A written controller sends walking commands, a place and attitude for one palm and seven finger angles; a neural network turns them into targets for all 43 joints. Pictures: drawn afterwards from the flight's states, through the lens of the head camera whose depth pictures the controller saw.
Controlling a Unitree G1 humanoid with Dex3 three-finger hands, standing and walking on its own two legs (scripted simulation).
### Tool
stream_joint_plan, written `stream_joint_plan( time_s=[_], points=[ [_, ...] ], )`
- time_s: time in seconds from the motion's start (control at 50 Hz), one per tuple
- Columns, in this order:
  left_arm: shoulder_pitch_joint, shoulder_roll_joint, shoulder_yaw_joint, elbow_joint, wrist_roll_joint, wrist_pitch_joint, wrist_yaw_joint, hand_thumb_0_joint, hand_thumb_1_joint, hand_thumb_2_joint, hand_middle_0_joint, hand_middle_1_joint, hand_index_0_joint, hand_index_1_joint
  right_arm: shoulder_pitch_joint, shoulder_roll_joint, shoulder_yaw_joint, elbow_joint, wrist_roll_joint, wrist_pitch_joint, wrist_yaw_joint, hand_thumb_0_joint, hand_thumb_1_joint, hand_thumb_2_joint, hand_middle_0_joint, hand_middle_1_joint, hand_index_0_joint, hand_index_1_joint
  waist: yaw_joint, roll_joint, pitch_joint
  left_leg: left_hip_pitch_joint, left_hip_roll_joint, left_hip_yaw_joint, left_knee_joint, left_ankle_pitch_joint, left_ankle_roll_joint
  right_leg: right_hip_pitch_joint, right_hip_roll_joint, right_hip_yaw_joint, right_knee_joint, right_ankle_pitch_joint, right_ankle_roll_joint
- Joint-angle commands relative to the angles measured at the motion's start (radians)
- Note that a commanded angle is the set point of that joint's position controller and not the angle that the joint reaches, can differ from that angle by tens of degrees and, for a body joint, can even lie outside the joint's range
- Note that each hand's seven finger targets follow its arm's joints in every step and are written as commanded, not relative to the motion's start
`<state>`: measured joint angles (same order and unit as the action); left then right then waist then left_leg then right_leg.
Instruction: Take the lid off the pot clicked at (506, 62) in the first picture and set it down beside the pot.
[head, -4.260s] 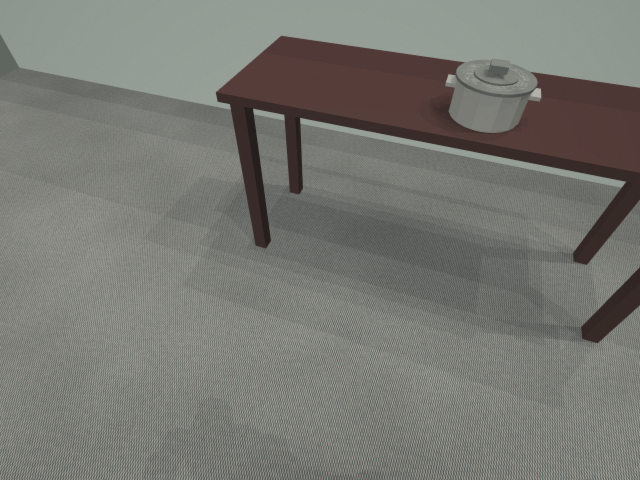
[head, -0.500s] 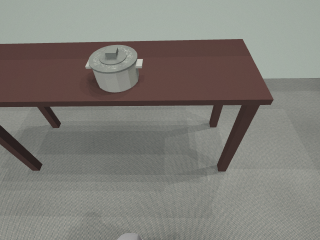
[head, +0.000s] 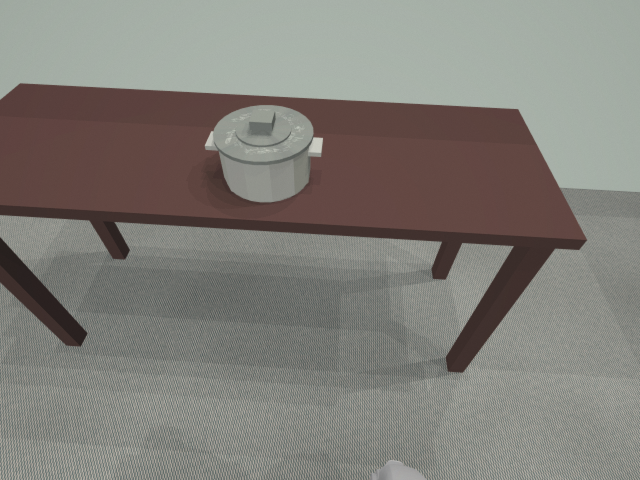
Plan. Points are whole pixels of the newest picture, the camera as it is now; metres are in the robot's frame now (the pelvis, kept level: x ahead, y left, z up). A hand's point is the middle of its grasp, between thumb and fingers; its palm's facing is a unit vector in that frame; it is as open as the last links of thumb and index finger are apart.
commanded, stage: take the last steps up to it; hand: left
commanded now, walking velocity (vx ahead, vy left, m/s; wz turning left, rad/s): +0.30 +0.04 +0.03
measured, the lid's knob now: (262, 120) +0.72 +0.15 +0.06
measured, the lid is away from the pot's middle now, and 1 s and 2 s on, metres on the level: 0.00 0.00 0.00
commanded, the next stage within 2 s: come to a stop and stand still in 0.50 s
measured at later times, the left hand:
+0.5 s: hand out of the picture +0.14 +0.18 -0.17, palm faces +0.12 -0.97 -0.21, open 7.3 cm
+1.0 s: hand (190, 393) +0.28 +0.23 -0.18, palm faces +0.05 -0.98 -0.21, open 7.4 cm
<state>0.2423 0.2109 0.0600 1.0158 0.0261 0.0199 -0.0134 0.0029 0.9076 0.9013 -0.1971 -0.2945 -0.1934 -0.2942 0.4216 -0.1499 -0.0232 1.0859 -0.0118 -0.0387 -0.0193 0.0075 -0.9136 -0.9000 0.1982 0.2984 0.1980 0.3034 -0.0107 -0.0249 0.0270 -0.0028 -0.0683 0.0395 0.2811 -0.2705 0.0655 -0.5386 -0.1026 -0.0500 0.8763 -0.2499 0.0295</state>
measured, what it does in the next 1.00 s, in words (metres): walks ahead: right foot, then left foot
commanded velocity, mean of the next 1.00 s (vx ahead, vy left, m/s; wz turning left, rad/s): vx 0.04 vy -0.02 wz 0.02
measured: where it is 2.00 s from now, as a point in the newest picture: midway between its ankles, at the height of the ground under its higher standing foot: outside the picture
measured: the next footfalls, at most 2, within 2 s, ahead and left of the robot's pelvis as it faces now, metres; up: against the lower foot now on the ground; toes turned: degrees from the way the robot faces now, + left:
right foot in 0.14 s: +0.16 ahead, -0.13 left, +0.00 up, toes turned -5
left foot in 0.58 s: +0.29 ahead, +0.13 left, +0.00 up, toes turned +3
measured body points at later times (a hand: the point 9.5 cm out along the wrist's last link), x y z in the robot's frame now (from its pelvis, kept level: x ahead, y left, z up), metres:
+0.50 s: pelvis +0.16 +0.00 +0.00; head +0.18 -0.01 +0.45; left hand +0.13 +0.23 -0.15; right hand +0.25 -0.24 -0.15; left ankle +0.24 +0.14 -0.71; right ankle +0.12 -0.12 -0.74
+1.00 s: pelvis +0.24 +0.04 +0.00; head +0.26 +0.05 +0.45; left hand +0.28 +0.28 -0.16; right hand +0.29 -0.20 -0.15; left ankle +0.26 +0.13 -0.74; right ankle +0.23 -0.10 -0.70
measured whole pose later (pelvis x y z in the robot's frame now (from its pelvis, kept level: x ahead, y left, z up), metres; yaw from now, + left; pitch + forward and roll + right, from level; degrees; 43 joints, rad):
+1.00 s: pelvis +0.24 +0.04 +0.00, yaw +0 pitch -1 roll -1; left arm 0.21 0.20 0.06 1.02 0.02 0.06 0.04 0.00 0.91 0.90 -0.20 -0.29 -0.19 -0.29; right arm 0.18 -0.15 -0.04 1.04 -0.01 0.03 -0.04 0.00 -0.93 -0.90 0.20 0.30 0.20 0.30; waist 0.00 -0.03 0.07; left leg -0.22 0.03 0.13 0.44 -0.21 0.05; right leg -0.37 -0.03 -0.01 0.85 -0.43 0.03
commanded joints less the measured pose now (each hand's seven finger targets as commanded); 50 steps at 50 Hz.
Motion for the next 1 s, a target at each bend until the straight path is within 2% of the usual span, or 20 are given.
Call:
stream_joint_plan(
  time_s=[0.0,0.06,0.08,0.1,0.12,0.14,0.18,0.22,0.28,0.44,0.48,0.52,0.54,0.56,0.58,0.6,0.64,0.7,0.86,0.98],
  points=[
    [-0.145,0.027,0.000,-0.117,-0.006,-0.047,-0.005,0.000,0.900,0.900,-0.200,-0.300,-0.200,-0.300,0.059,-0.154,-0.030,-0.012,-0.011,-0.032,-0.014,0.000,-0.900,-0.900,0.200,0.300,0.200,0.300,-0.029,0.114,0.095,-0.021,0.316,-0.218,-0.085,0.230,0.168,-0.046,0.012,-0.016,-0.137,-0.040,-0.018],
    [-0.048,0.026,0.011,-0.092,-0.006,-0.059,-0.005,0.000,0.900,0.900,-0.200,-0.300,-0.200,-0.300,0.034,-0.157,-0.028,0.003,-0.012,-0.028,-0.014,0.000,-0.900,-0.900,0.200,0.300,0.200,0.300,0.021,0.102,0.066,-0.123,0.271,-0.159,0.039,0.281,0.119,0.212,0.062,-0.055,-0.301,0.001,-0.039],
    [0.062,0.047,0.018,-0.056,-0.002,-0.069,-0.001,0.000,0.900,0.900,-0.200,-0.300,-0.200,-0.300,0.038,-0.145,-0.026,0.010,-0.007,-0.028,-0.013,0.000,-0.900,-0.900,0.200,0.300,0.200,0.300,0.065,0.053,0.007,-0.165,0.221,-0.116,0.187,0.313,0.085,0.386,0.079,-0.060,-0.381,0.044,-0.050],
    [0.205,0.111,0.034,-0.013,0.003,-0.083,0.008,0.000,0.900,0.900,-0.200,-0.300,-0.200,-0.300,0.048,-0.116,-0.024,0.005,0.005,-0.036,-0.006,0.000,-0.900,-0.900,0.200,0.300,0.200,0.300,0.119,-0.054,-0.086,-0.321,0.161,-0.060,0.423,0.237,0.040,0.640,-0.052,0.103,-0.425,0.014,-0.103],
    [0.331,0.226,0.060,0.012,0.001,-0.090,0.023,0.000,0.900,0.900,-0.200,-0.300,-0.200,-0.300,0.083,-0.065,-0.017,-0.034,0.012,-0.041,0.001,0.000,-0.900,-0.900,0.200,0.300,0.200,0.300,0.137,-0.288,-0.177,-0.577,0.028,0.022,0.733,-0.231,-0.018,0.846,-0.354,0.529,-0.560,0.080,-0.214],
    [0.335,0.236,0.061,0.014,-0.018,-0.083,0.025,0.000,0.900,0.900,-0.200,-0.300,-0.200,-0.300,0.035,-0.122,-0.033,-0.047,0.005,-0.034,0.001,0.000,-0.900,-0.900,0.200,0.300,0.200,0.300,0.135,-0.169,-0.157,-0.591,0.069,-0.057,0.892,-0.299,-0.010,0.701,-0.398,0.613,-0.648,-0.097,-0.262],
    [0.155,0.136,0.040,-0.022,-0.015,-0.081,0.031,0.000,0.900,0.900,-0.200,-0.300,-0.200,-0.300,-0.062,-0.091,-0.037,-0.062,-0.007,-0.020,0.013,0.000,-0.900,-0.900,0.200,0.300,0.200,0.300,0.078,-0.105,0.025,-0.655,0.148,-0.080,0.974,-0.125,-0.014,0.437,-0.327,0.491,-0.712,-0.306,-0.237],
    [0.093,0.060,0.018,-0.036,-0.011,-0.087,0.035,0.000,0.900,0.900,-0.200,-0.300,-0.200,-0.300,-0.037,-0.047,-0.034,-0.049,-0.013,0.001,0.021,0.000,-0.900,-0.900,0.200,0.300,0.200,0.300,0.023,-0.041,0.041,-0.569,0.174,-0.066,0.910,-0.036,-0.038,0.304,-0.239,0.282,-0.711,-0.120,-0.199],
    [0.088,0.038,0.015,-0.028,-0.004,-0.103,0.034,0.000,0.900,0.900,-0.200,-0.300,-0.200,-0.300,-0.021,-0.027,-0.034,-0.047,-0.017,0.020,0.026,0.000,-0.900,-0.900,0.200,0.300,0.200,0.300,-0.015,-0.078,0.041,-0.531,0.183,-0.015,0.791,0.035,-0.080,0.258,-0.177,0.113,-0.719,0.079,-0.175],
    [0.148,0.112,0.019,0.012,-0.001,-0.102,0.030,0.000,0.900,0.900,-0.200,-0.300,-0.200,-0.300,-0.234,-0.050,-0.030,-0.145,-0.008,0.002,0.048,0.000,-0.900,-0.900,0.200,0.300,0.200,0.300,0.043,-0.113,0.026,-0.455,0.130,0.043,0.423,0.061,-0.081,0.377,-0.176,0.069,-0.653,0.286,-0.177],
    [0.148,0.119,0.023,0.021,0.000,-0.094,0.033,0.000,0.900,0.900,-0.200,-0.300,-0.200,-0.300,-0.239,-0.060,-0.029,-0.149,-0.006,-0.007,0.046,0.000,-0.900,-0.900,0.200,0.300,0.200,0.300,0.040,-0.124,0.021,-0.381,0.110,0.049,0.336,0.053,-0.069,0.397,-0.172,0.065,-0.605,0.310,-0.165],
    [0.137,0.115,0.022,0.030,-0.003,-0.082,0.033,0.000,0.900,0.900,-0.200,-0.300,-0.200,-0.300,-0.167,-0.085,-0.030,-0.125,-0.010,-0.014,0.037,0.000,-0.900,-0.900,0.200,0.300,0.200,0.300,0.000,-0.111,0.012,-0.187,0.080,0.066,0.203,0.124,-0.058,0.326,-0.128,0.029,-0.496,0.276,-0.131],
    [0.141,0.087,0.016,0.026,-0.005,-0.078,0.033,0.000,0.900,0.900,-0.200,-0.300,-0.200,-0.300,-0.072,-0.136,-0.039,-0.100,-0.015,-0.021,0.029,0.000,-0.900,-0.900,0.200,0.300,0.200,0.300,-0.043,-0.004,-0.031,-0.043,0.116,0.023,0.150,0.155,-0.044,0.277,-0.084,0.003,-0.322,0.238,-0.111],
    [0.180,0.036,0.009,0.013,-0.014,-0.072,0.029,0.000,0.900,0.900,-0.200,-0.300,-0.200,-0.300,0.016,-0.240,-0.061,-0.088,-0.028,-0.025,0.018,0.000,-0.900,-0.900,0.200,0.300,0.200,0.300,-0.060,0.236,-0.111,0.115,0.338,-0.237,0.124,0.319,0.034,0.103,0.035,-0.085,-0.068,-0.095,-0.066],
    [0.173,0.017,0.001,-0.008,-0.012,-0.074,0.032,0.000,0.900,0.900,-0.200,-0.300,-0.200,-0.300,0.055,-0.279,-0.062,-0.086,-0.018,-0.008,0.010,0.000,-0.900,-0.900,0.200,0.300,0.200,0.300,-0.061,0.303,-0.123,0.122,0.456,-0.383,0.040,0.427,0.123,-0.004,0.093,-0.062,0.146,-0.380,-0.056],
    [0.153,0.023,-0.002,0.006,-0.011,-0.064,0.041,0.000,0.900,0.900,-0.200,-0.300,-0.200,-0.300,0.004,-0.247,-0.051,-0.088,-0.013,-0.005,-0.005,0.000,-0.900,-0.900,0.200,0.300,0.200,0.300,-0.056,0.283,-0.138,0.053,0.466,-0.374,0.014,0.460,0.132,-0.008,0.059,0.026,0.244,-0.359,-0.059],
    [0.147,0.006,-0.010,0.049,-0.017,-0.053,0.043,0.000,0.900,0.900,-0.200,-0.300,-0.200,-0.300,-0.161,-0.154,-0.018,-0.117,-0.012,-0.008,-0.017,0.000,-0.900,-0.900,0.200,0.300,0.200,0.300,0.006,0.108,-0.065,-0.098,0.412,-0.236,0.023,0.643,0.123,0.069,0.006,0.080,0.200,-0.253,-0.032],
    [0.195,0.005,-0.019,0.090,-0.018,-0.015,0.048,0.000,0.900,0.900,-0.200,-0.300,-0.200,-0.300,-0.212,-0.124,0.002,-0.091,0.002,-0.002,-0.032,0.000,-0.900,-0.900,0.200,0.300,0.200,0.300,0.040,0.147,-0.067,-0.130,0.351,-0.077,0.028,0.897,0.063,0.189,0.030,0.070,0.086,-0.152,0.008],
    [0.113,0.033,0.011,0.001,-0.007,0.043,0.049,0.000,0.900,0.900,-0.200,-0.300,-0.200,-0.300,-0.213,-0.158,-0.041,-0.091,-0.002,0.044,-0.038,0.000,-0.900,-0.900,0.200,0.300,0.200,0.300,0.021,0.146,-0.024,-0.150,0.380,-0.080,0.037,0.659,0.104,0.112,0.058,0.074,0.119,-0.168,0.014],
    [0.051,0.018,-0.006,-0.026,-0.009,0.021,0.052,0.000,0.900,0.900,-0.200,-0.300,-0.200,-0.300,-0.177,-0.157,-0.050,-0.075,-0.009,0.049,-0.025,0.000,-0.900,-0.900,0.200,0.300,0.200,0.300,-0.003,0.211,-0.055,-0.135,0.347,-0.115,0.064,0.514,0.092,0.229,0.064,0.021,-0.187,-0.152,-0.012]
  ],
)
